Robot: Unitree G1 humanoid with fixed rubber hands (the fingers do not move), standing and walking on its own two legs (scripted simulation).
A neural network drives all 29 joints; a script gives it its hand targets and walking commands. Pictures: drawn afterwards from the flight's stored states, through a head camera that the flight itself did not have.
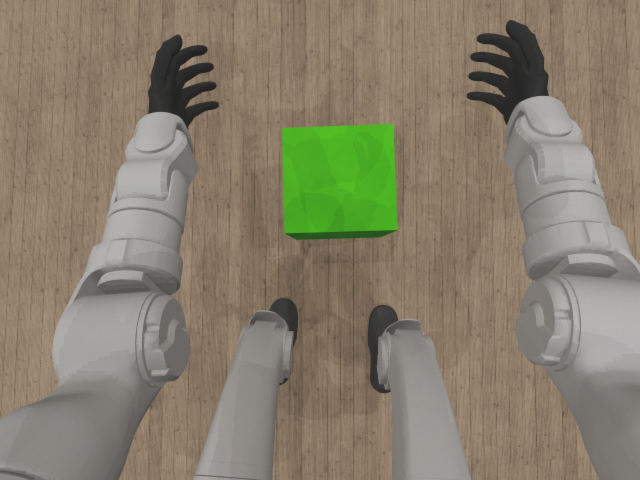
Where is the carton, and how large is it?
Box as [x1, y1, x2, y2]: [282, 124, 397, 239]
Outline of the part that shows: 392,124 282,128 285,233 296,239 375,237 382,236 397,229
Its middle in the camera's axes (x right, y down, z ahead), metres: +0.04 -0.10 +0.85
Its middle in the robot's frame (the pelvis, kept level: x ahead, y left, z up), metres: +0.49 +0.01 -0.51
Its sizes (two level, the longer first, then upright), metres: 0.210 0.200 0.250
